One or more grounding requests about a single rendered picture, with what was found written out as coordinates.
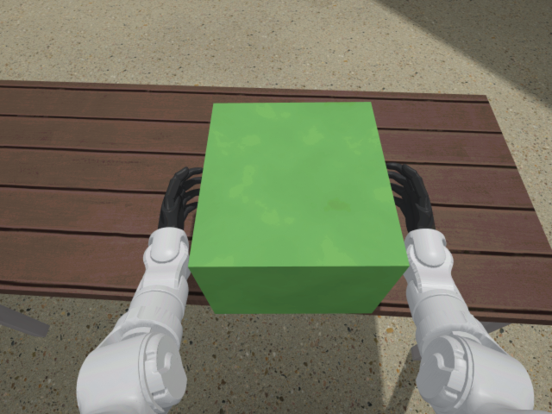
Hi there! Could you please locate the robot left hand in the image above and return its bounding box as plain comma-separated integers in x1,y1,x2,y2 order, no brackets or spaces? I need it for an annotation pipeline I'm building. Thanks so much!
158,166,203,230

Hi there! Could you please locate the robot right forearm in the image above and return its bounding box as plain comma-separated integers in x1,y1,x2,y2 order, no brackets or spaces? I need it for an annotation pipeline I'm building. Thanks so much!
403,229,534,410

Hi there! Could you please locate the robot right hand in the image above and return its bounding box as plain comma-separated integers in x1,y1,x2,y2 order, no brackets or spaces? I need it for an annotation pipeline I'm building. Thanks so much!
386,162,436,233

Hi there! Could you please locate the robot left upper arm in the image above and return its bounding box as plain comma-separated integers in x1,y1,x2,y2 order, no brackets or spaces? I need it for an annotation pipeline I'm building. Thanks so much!
78,332,187,414

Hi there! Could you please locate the robot left forearm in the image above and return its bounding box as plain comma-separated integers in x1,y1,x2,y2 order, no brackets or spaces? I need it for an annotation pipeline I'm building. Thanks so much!
77,227,191,414

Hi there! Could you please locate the table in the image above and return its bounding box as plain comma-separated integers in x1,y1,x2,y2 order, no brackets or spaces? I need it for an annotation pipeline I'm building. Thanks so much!
0,80,552,361

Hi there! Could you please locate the carton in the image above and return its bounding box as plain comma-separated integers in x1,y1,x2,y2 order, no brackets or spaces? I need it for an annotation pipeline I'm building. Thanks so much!
188,102,410,314

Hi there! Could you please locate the robot right upper arm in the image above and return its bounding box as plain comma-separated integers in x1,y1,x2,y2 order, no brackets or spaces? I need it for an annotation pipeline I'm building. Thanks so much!
416,335,552,414

